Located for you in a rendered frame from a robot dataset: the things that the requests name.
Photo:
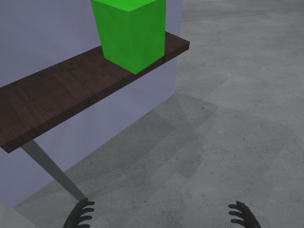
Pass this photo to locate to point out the left robot hand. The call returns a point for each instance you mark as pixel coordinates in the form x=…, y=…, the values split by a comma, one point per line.
x=75, y=218

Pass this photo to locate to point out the carton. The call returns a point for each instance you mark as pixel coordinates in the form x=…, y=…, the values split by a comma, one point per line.
x=132, y=32

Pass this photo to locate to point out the right robot hand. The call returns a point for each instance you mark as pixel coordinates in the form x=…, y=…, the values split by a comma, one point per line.
x=249, y=220

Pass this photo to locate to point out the table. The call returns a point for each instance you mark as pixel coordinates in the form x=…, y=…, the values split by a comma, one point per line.
x=31, y=106

